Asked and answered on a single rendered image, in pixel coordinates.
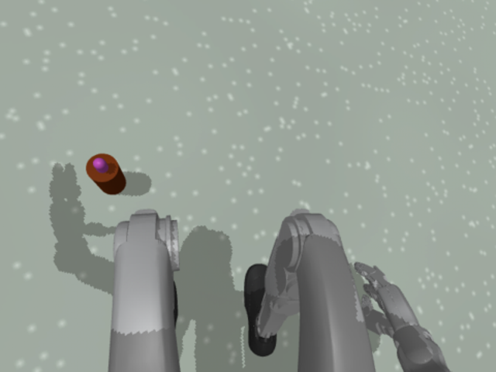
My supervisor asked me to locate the right robot foot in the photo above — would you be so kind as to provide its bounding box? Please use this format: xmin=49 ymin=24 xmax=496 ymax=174
xmin=244 ymin=264 xmax=277 ymax=357

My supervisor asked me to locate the bottle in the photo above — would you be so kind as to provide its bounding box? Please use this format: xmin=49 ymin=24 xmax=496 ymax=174
xmin=86 ymin=153 xmax=126 ymax=195

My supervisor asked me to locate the right robot arm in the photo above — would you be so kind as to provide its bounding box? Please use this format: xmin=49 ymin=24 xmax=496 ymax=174
xmin=393 ymin=325 xmax=451 ymax=372

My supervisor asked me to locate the right robot hand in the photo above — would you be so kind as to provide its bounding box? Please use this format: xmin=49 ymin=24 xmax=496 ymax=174
xmin=354 ymin=262 xmax=420 ymax=339

